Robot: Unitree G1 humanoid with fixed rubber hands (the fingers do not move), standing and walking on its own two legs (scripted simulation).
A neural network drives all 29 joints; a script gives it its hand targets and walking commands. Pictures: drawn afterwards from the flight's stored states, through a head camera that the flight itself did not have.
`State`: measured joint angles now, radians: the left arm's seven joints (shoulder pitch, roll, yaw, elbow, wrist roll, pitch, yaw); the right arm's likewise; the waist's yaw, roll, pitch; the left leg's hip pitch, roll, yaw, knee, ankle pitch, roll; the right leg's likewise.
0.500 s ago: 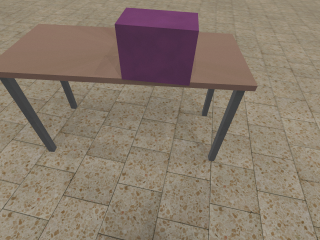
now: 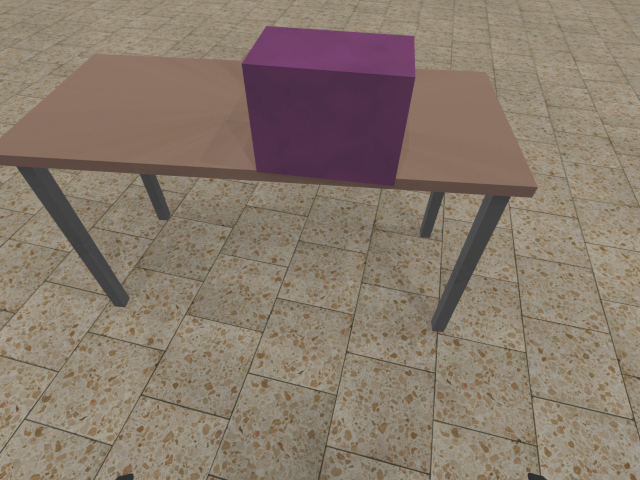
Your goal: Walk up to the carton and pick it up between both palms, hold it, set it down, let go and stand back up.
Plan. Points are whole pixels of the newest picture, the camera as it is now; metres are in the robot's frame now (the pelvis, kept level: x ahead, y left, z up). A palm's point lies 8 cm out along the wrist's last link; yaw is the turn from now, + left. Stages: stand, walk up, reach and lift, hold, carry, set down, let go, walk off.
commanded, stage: walk up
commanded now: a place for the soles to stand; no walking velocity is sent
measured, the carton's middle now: (331, 107) +0.82 +0.02 +0.04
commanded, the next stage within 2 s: none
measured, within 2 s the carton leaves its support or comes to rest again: neither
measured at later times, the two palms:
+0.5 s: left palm out of the picture +0.10 +0.29 -0.12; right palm out of the picture +0.09 -0.29 -0.12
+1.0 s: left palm out of the picture +0.15 +0.30 -0.14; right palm (554, 432) +0.24 -0.32 -0.13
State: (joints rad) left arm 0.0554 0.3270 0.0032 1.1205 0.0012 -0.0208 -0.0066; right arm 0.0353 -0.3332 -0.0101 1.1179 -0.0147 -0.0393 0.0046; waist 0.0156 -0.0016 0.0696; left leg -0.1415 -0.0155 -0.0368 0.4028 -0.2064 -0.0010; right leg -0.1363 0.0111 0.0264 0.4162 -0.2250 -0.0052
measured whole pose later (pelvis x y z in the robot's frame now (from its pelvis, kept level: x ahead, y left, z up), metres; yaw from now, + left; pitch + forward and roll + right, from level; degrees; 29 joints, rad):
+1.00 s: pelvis +0.15 -0.01 -0.03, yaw +3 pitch -5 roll -1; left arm 0.32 0.39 0.07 0.91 0.01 -0.06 -0.03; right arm 0.19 -0.39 -0.08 0.93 -0.03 -0.04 0.07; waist 0.02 0.00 0.16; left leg -0.40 0.03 0.06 0.70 -0.19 0.04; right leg -0.06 -0.04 -0.10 0.70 -0.53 -0.01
